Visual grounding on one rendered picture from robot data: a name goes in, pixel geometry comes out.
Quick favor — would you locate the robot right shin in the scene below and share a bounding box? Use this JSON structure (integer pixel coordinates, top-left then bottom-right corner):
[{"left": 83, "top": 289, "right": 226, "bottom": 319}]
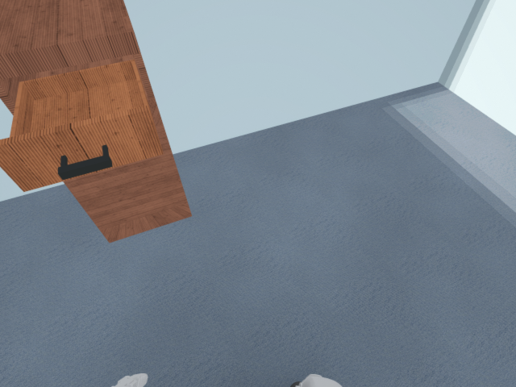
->
[{"left": 301, "top": 374, "right": 322, "bottom": 383}]

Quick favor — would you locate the drawer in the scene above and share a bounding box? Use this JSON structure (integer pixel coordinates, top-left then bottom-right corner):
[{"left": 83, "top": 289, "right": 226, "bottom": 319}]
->
[{"left": 0, "top": 60, "right": 164, "bottom": 192}]

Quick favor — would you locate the cabinet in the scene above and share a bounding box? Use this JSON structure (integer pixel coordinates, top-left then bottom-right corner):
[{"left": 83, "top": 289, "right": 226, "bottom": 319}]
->
[{"left": 0, "top": 0, "right": 192, "bottom": 243}]

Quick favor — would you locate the handle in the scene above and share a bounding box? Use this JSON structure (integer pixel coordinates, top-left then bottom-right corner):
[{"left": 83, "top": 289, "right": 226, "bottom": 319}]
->
[{"left": 58, "top": 145, "right": 113, "bottom": 180}]

